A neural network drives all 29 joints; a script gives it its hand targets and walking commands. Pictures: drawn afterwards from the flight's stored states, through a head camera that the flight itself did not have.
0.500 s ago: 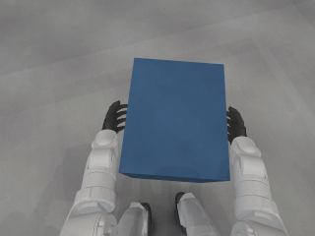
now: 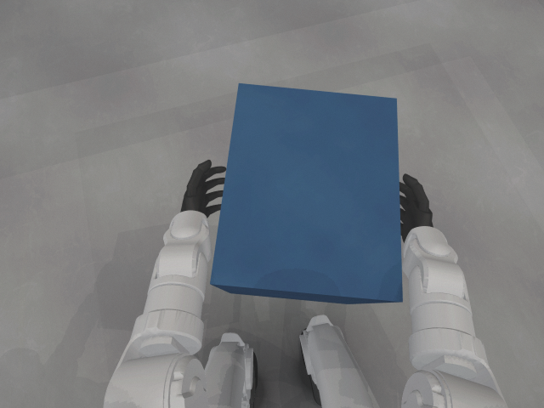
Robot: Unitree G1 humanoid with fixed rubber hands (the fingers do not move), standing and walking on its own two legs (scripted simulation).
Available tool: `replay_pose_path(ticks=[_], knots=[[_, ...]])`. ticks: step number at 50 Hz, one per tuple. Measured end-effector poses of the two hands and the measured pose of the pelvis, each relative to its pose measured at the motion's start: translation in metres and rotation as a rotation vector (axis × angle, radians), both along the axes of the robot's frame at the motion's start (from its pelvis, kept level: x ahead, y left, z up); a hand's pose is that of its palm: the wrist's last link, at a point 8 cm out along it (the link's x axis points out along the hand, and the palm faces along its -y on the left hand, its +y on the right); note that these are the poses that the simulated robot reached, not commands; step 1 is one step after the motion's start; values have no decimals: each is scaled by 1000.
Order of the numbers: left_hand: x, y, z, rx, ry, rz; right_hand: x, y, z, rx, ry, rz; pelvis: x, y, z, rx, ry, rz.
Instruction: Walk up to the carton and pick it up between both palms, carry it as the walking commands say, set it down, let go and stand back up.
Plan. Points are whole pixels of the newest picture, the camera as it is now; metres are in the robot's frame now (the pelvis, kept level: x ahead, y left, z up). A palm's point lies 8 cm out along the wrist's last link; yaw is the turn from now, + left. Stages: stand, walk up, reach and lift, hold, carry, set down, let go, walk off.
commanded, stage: set down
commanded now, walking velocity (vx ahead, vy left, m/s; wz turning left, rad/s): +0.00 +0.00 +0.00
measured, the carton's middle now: (301, 210) +0.42 -0.08 -0.14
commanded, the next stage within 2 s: none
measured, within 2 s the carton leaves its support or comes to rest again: neither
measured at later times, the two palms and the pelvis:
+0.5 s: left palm (214, 215) +0.44 +0.07 -0.16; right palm (400, 228) +0.37 -0.25 -0.15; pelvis -0.03 -0.01 -0.08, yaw +0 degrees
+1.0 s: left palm (223, 215) +0.47 +0.06 -0.26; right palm (381, 226) +0.40 -0.26 -0.25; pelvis -0.04 -0.01 -0.15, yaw +1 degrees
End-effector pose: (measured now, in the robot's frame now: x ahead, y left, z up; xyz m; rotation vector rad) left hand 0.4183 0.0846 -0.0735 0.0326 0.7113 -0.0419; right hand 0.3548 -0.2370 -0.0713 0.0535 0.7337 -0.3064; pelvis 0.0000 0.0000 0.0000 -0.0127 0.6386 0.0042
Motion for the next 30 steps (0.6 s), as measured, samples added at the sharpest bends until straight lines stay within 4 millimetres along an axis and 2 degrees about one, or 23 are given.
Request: replay_pose_path(ticks=[14, 23, 30], knots=[[6, -3, -59, -8, -2, 20, 12, -4, -54, 2, -4, 4, -15, -5, -46, -6, 63, 19], [17, -15, -81, -22, -32, 10, 16, -14, -76, -8, -35, -18, -30, -9, -77, 2, 66, 10], [27, -15, -103, 1, -5, 10, 27, -14, -104, 3, -5, -8, -40, -10, -100, 7, 64, 8]])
